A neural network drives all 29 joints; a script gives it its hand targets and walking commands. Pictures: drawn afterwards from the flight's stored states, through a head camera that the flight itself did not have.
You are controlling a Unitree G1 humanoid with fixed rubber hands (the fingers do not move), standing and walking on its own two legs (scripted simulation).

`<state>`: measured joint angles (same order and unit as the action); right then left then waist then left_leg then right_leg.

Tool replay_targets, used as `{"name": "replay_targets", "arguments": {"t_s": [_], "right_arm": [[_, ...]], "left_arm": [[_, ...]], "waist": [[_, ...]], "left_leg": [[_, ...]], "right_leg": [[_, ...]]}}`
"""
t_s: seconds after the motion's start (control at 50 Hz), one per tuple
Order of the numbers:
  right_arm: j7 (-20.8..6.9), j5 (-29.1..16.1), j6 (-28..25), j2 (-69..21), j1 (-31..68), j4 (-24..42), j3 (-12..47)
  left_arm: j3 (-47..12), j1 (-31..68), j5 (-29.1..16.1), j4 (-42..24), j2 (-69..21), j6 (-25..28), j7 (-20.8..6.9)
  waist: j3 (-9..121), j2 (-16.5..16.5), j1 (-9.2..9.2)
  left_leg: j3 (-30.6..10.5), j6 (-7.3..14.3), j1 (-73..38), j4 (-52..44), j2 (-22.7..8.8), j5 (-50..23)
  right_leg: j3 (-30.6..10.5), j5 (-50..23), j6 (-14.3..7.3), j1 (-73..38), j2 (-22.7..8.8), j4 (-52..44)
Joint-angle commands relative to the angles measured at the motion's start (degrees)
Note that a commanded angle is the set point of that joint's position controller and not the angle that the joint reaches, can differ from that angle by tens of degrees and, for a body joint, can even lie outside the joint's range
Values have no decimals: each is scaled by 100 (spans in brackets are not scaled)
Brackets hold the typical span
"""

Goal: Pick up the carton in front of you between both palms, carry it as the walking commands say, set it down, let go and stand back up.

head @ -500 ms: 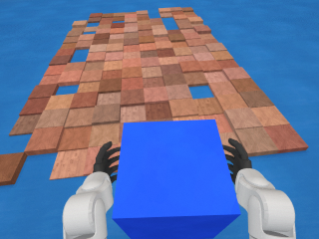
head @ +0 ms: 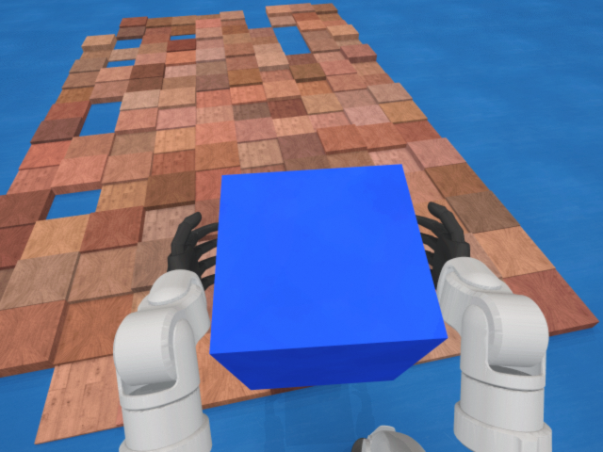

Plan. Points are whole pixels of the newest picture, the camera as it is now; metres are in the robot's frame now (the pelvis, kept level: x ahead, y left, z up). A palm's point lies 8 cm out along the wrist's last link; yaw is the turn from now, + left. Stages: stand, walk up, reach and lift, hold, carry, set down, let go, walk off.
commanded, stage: carry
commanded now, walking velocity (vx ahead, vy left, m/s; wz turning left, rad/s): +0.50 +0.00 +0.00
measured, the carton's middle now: (317, 289) +0.30 +0.00 +0.07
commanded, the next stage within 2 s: none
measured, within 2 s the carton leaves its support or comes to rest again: neither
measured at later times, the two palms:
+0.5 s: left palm (235, 90) +0.73 +0.13 +0.14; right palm (386, 86) +0.74 -0.17 +0.13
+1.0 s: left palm (269, 1) +1.08 +0.07 +0.20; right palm out of the picture +1.09 -0.23 +0.19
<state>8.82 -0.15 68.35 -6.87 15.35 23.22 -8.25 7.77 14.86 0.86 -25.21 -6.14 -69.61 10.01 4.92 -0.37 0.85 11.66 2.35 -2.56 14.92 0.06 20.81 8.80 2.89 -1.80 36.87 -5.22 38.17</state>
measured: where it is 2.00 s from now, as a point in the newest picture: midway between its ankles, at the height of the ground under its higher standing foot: (321, 203)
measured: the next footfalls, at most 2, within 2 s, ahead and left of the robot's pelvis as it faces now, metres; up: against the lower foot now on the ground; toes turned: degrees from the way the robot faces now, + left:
right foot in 0.10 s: +0.26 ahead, -0.09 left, +0.00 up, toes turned -8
left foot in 0.52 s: +0.54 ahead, +0.09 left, +0.06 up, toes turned +4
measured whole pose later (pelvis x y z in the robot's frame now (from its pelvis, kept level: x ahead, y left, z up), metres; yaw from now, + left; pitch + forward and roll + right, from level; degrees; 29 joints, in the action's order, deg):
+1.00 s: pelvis +0.72 -0.07 +0.00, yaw -1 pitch +3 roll +2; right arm 12.2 -4.5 68.1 0.1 44.6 0.8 -14.2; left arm 17.7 39.9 2.8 -8.0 -4.0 -68.3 10.3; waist 3.2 0.8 0.8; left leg -0.9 0.9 17.9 69.8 -0.9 31.9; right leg 4.7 13.5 -6.0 30.0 1.6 34.7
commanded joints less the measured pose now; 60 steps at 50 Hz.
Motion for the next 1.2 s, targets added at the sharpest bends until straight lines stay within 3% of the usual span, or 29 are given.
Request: {"name": "replay_targets", "arguments": {"t_s": [0.0,0.02,0.04,0.06,0.08,0.12,0.16,0.42,0.44,0.48,0.5,0.52,0.54,0.56,0.58,0.62,0.7,0.78,0.82,0.86,0.88,0.9,0.92,0.94,0.98,1.0,1.04,1.08,1.18], "right_arm": [[272,-1089,-99,-2315,4195,-478,2657],[323,-1109,-114,-2351,4524,-627,2602],[361,-1126,-127,-2348,4972,-733,2516],[383,-1151,-142,-2566,5220,-853,2468],[399,-1137,-164,-2642,5557,-1058,2366],[397,-1139,-233,-3173,6116,-1337,2172],[342,-1120,-355,-3574,6535,-1620,2062],[165,-803,-380,-4068,6183,-1800,2304],[156,-753,-347,-4035,5998,-1738,2285],[146,-652,-284,-3964,5502,-1708,2267],[120,-550,-261,-3922,5216,-1774,2286],[91,-641,-277,-3855,5200,-1535,2397],[80,-803,-395,-4023,5422,-1086,2524],[94,-963,-466,-4123,5274,-722,2843],[87,-1001,-515,-4383,5323,-489,2923],[-5,-1357,-567,-4435,5642,80,3350],[-216,-2161,-612,-4190,5906,468,3914],[-278,-2499,-400,-3577,6160,-34,3733],[-226,-2277,-231,-3408,5804,-804,3435],[-130,-1998,-67,-3419,5667,-1425,3107],[-65,-1857,20,-3401,5806,-1604,2877],[22,-1704,118,-3385,5718,-1805,2592],[145,-1472,207,-3306,5768,-1996,2319],[253,-1366,279,-3451,6023,-2071,2171],[373,-888,340,-3493,6030,-2199,1644],[359,-783,255,-3699,6158,-2167,1686],[300,-560,128,-4017,6175,-2359,1698],[250,-416,-33,-4278,6194,-2206,1821],[186,-484,-210,-4303,5761,-2144,2249]], "left_arm": [[-2572,4102,-1132,854,-2428,171,152],[-2369,4249,-1107,1132,-2399,212,201],[-2176,4320,-1029,1354,-2459,260,236],[-2011,4743,-1016,1528,-2413,308,267],[-1936,5107,-1094,1753,-2579,343,265],[-2215,5933,-1428,1557,-3325,443,140],[-2429,6774,-1607,1462,-3726,590,15],[-2429,6441,-1522,1599,-4227,516,-263],[-2460,6294,-1517,1573,-4265,470,-272],[-2543,5954,-1505,1487,-4272,395,-286],[-2606,5864,-1437,1526,-4241,353,-292],[-2700,5726,-1445,1379,-4286,353,-316],[-2826,5942,-1590,899,-4455,388,-359],[-2818,6011,-1687,471,-4455,426,-368],[-2766,5908,-1557,391,-4421,488,-353],[-2455,5154,-1051,750,-4146,598,-242],[-2314,4846,-541,470,-3367,706,-34],[-1974,4761,-147,845,-2568,513,139],[-1863,4511,-40,1316,-2379,323,141],[-1636,4443,-101,1744,-2253,149,115],[-1558,4501,-224,1795,-2351,80,85],[-1574,4772,-438,1779,-2345,6,56],[-1621,5099,-734,1878,-2512,-96,-6],[-1639,5532,-896,1946,-2681,-166,-48],[-1977,6444,-1317,1948,-3410,-156,-142],[-2183,6803,-1517,1820,-3821,-81,-219],[-2380,7070,-1725,1933,-4378,24,-359],[-2528,7101,-1859,1950,-4878,164,-458],[-2560,6301,-1677,2058,-4749,337,-424]], "waist": [[892,873,-67],[1479,521,-359],[2199,-237,-663],[2705,-1677,-587],[2747,-1736,-564],[2506,-661,-506],[2459,-246,-382],[2016,-577,-672],[1901,-592,-646],[2120,-801,-89],[2493,-623,563],[3379,886,592],[3947,2058,741],[3767,1829,885],[3229,865,1072],[2663,184,908],[2407,666,707],[2007,931,457],[2077,751,259],[2361,16,-354],[2433,-825,-539],[2710,-1800,-432],[2715,-1753,-356],[2212,-1414,-282],[2056,-763,-204],[2010,-287,-234],[2170,-204,-237],[2304,-234,-209],[2259,-441,-468]], "left_leg": [[-285,467,-63,1324,-1188,-4917],[-12,286,249,2617,-894,-4855],[-161,112,1434,4203,-599,-3361],[-434,-13,3206,5735,152,-489],[-1070,34,4213,6794,412,680],[-1419,298,4607,7050,-178,291],[-1420,237,4385,6383,-352,-115],[-271,137,5494,3880,-50,-745],[-109,122,5149,3200,54,-988],[483,199,2870,1936,631,-1262],[121,396,1162,1384,331,-1933],[-2805,1256,-1156,1913,-1585,-3804],[-4343,2261,-2857,1895,-1969,-5394],[-4534,2356,-3320,2394,-1991,-6068],[-3776,1927,-2878,2286,-1631,-5597],[-3292,1198,-2244,1818,-1575,-4143],[-2670,918,-1286,1435,-1396,-3992],[-1321,482,616,1267,-807,-3134],[-1033,400,569,2061,-771,-3468],[-650,72,1437,3946,-464,-2407],[-839,-30,2856,5123,-151,-86],[-972,-153,3938,6573,314,1369],[-1199,-109,4300,7035,271,1168],[-1273,-71,4633,6907,128,778],[-1247,-105,4706,6671,-276,444],[-1354,-136,4443,6295,-312,172],[-1207,-75,4140,5677,-244,-145],[-1188,-52,4341,5506,-310,-627],[-1023,-75,5591,4909,-316,-854]], "right_leg": [[533,202,-396,-1272,669,-580],[690,340,-419,-2484,900,-873],[-439,645,-638,-4103,120,-839],[-3263,774,-1290,-5285,-1377,-1227],[-4234,712,-1627,-5547,-1572,-1784],[-3085,-175,-1174,-5089,-1356,-1386],[-2361,-337,-980,-4429,-1089,-1447],[-1147,-3179,-980,-5436,-569,-964],[-959,-3402,-916,-5321,-439,-887],[-250,-5027,-565,-4403,-203,-38],[-76,-4335,-263,-3582,-215,1086],[-532,-582,55,-1376,246,2786],[-800,2529,198,428,1192,4699],[-1393,3182,55,1595,908,5834],[-1358,3066,-141,2024,864,5272],[-1415,2728,-254,2180,451,4145],[-987,1704,-154,1200,288,1882],[-415,-1099,-132,-1369,571,-591],[-176,-1541,-212,-2099,658,-1094],[-140,-1443,-206,-3899,440,-1313],[-1052,-2101,-385,-5058,-288,-847],[-3107,-2531,-832,-5532,-1457,-817],[-3882,-935,-979,-5280,-1613,-1418],[-4001,188,-921,-4717,-1532,-1704],[-3816,406,-1194,-3997,-1420,-1715],[-3334,299,-1057,-3592,-1078,-1785],[-2800,108,-695,-3407,-895,-1917],[-2565,238,-751,-3643,-903,-2019],[-2110,-2001,-885,-5097,-871,-1572]]}}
